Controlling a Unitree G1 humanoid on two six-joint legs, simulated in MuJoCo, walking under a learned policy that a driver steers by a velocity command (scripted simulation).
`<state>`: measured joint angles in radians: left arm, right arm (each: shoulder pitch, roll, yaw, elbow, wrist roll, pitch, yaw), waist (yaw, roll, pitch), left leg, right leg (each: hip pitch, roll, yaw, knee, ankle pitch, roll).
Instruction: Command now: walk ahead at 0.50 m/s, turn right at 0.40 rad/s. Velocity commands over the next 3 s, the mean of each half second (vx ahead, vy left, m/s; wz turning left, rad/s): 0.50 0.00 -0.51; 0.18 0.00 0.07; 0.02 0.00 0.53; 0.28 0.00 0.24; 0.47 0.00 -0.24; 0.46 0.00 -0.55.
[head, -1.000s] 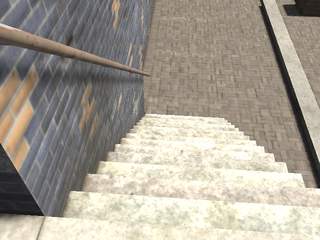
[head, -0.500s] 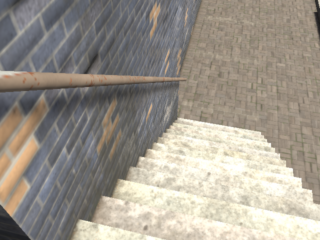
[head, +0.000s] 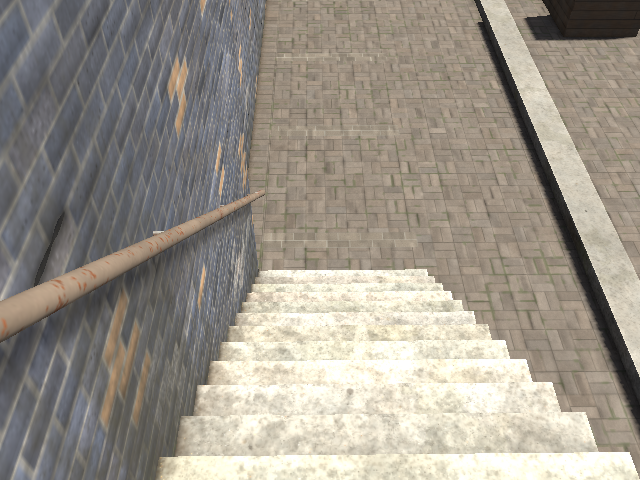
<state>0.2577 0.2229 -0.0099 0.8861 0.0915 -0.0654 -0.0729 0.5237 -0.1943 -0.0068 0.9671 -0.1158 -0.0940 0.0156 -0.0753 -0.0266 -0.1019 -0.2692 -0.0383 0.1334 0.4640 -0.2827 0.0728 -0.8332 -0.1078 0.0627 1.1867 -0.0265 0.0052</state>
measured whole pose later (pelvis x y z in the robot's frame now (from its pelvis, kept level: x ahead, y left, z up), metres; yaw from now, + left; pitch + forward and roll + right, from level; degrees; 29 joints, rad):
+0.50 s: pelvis +0.22 -0.15 -0.21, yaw -17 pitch +0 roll +1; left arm 0.40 0.24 0.06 1.02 0.09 -0.07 -0.10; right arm 0.40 -0.25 0.00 0.99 -0.05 -0.08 0.04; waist -0.02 0.02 -0.01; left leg -0.61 0.09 -0.05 1.94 -0.63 0.01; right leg -0.32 0.05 -0.04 0.58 -0.25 -0.10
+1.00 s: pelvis +0.40 -0.16 -0.39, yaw -11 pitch +2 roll -2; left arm 0.32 0.20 -0.01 0.91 0.02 -0.02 -0.05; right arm 0.43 -0.26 -0.06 0.98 -0.08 -0.06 0.05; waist -0.03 0.03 -0.05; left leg -0.29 0.00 -0.01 0.38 -0.12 0.04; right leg -0.69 0.04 -0.03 2.00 -0.86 0.00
